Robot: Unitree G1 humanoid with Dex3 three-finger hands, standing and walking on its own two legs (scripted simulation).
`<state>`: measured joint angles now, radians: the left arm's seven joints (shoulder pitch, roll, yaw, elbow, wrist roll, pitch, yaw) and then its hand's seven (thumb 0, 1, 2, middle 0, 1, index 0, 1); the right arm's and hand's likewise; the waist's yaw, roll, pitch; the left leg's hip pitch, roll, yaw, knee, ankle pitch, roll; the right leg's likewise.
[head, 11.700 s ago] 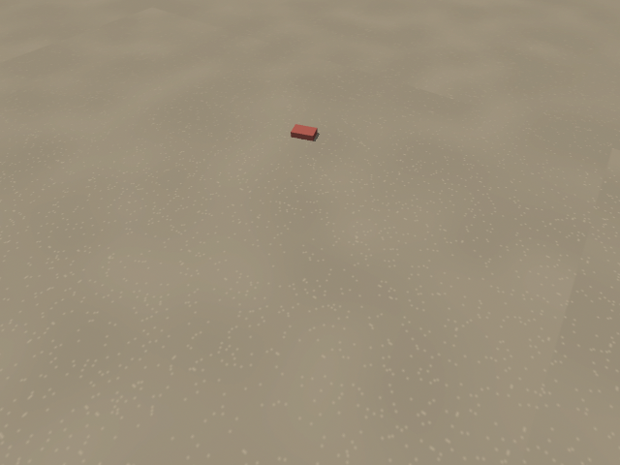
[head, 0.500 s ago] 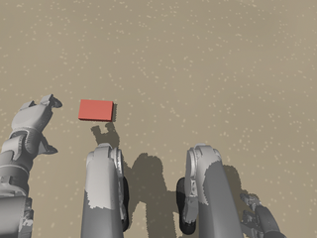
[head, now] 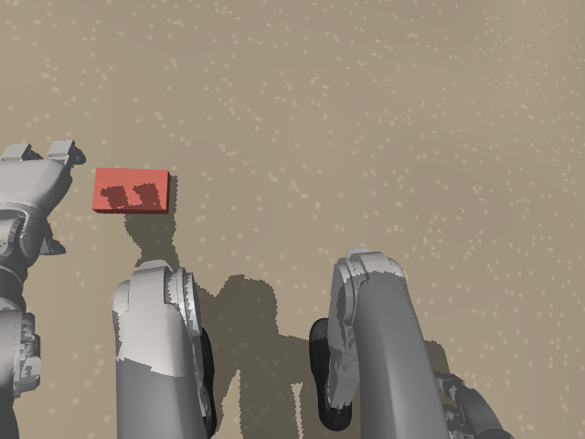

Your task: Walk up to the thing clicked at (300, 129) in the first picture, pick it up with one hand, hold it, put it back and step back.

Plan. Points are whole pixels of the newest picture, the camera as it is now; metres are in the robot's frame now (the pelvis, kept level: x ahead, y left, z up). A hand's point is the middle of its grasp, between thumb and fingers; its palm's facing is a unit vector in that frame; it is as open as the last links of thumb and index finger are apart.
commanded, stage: rise first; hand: left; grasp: from above
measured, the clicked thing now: (133, 191) +0.49 +0.27 -0.33
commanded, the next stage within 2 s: none
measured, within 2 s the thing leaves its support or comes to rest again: neither
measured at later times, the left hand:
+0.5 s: hand (65, 202) +0.43 +0.33 -0.19, palm faces -0.45 -0.06 -0.89, open 14.2 cm
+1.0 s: hand (75, 197) +0.44 +0.33 -0.21, palm faces -0.46 -0.06 -0.89, open 14.2 cm
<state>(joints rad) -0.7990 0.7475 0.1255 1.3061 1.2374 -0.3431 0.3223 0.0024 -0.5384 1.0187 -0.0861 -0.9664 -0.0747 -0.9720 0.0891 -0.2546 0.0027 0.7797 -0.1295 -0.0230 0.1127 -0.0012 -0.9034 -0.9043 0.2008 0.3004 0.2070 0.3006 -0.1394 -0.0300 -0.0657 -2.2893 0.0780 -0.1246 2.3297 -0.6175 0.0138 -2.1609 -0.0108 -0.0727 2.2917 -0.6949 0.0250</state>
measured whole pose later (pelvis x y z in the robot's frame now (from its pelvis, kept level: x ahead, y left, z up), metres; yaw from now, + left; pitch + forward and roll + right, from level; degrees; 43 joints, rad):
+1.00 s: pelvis +0.01 +0.00 -0.03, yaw -2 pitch +31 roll -8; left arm -0.87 0.85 0.17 1.42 1.32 -0.37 0.42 0.00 -0.54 1.00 -0.09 -0.98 -0.08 -0.98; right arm 0.07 -0.26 0.07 0.79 -0.22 -0.02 0.13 0.00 -0.90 -0.90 0.20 0.30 0.21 0.30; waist -0.20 -0.06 0.00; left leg -2.36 0.08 -0.18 2.45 -0.66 -0.01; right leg -2.23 0.01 -0.11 2.40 -0.72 0.02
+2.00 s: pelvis +0.01 +0.00 -0.03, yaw -3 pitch +30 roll -9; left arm -0.89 0.87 0.15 1.45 1.33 -0.37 0.41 0.00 -0.50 0.98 -0.14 -0.94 -0.13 -0.95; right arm 0.08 -0.27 0.10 0.77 -0.21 -0.04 0.15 0.00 -0.91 -0.90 0.20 0.30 0.21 0.30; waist -0.22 -0.07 0.01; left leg -2.36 0.07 -0.20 2.47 -0.65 -0.01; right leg -2.22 0.02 -0.12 2.40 -0.71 0.02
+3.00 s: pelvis +0.01 +0.00 -0.03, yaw -4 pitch +31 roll -9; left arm -1.03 0.79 0.08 1.55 1.35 -0.22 0.50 0.00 -0.52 1.00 -0.09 -0.98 -0.08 -0.98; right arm 0.12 -0.29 0.14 0.73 -0.20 -0.09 0.15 0.00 -0.89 -0.89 0.20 0.30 0.21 0.30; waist -0.32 -0.04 0.01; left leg -2.37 0.08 -0.20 2.45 -0.64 -0.01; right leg -2.25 0.03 -0.12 2.38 -0.68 0.02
